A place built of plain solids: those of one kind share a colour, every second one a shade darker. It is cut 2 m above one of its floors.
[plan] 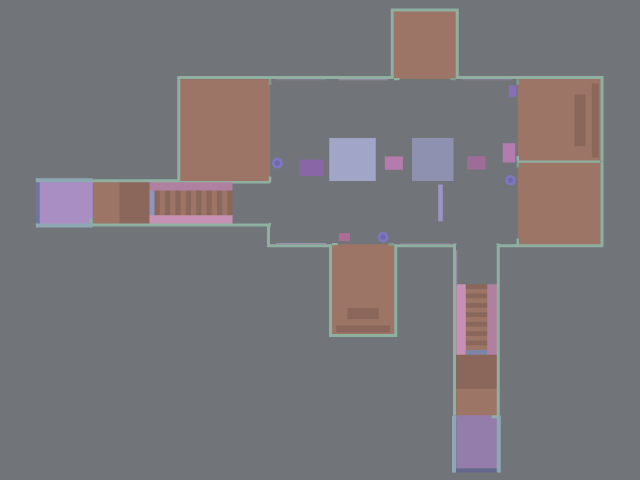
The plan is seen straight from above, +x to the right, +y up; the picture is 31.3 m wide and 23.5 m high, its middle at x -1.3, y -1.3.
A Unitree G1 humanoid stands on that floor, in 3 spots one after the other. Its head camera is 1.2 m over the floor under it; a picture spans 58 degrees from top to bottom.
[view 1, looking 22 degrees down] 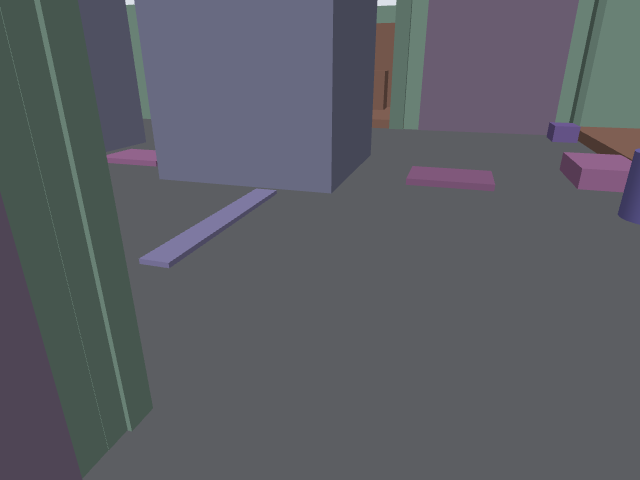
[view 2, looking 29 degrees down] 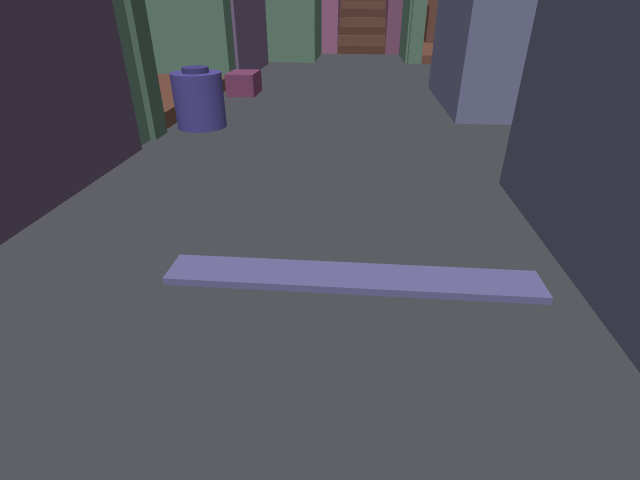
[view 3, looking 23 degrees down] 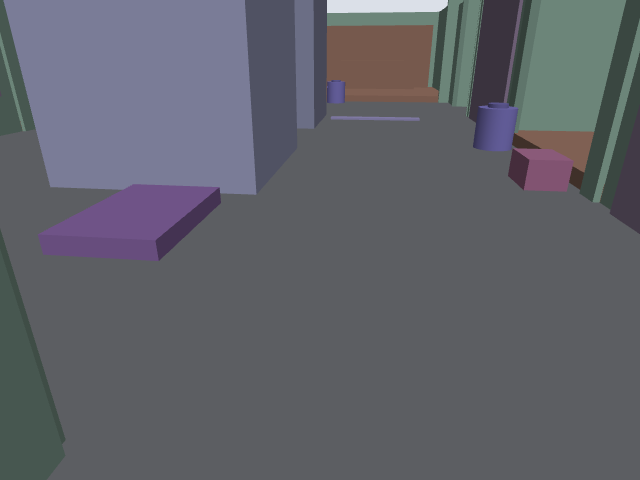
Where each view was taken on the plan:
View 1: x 6.36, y -2.48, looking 107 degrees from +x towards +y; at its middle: ground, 3.20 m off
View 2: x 6.36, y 0.52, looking -175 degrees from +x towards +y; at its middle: ground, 2.48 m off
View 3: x -4.66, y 0.52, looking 7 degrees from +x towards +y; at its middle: ground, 3.07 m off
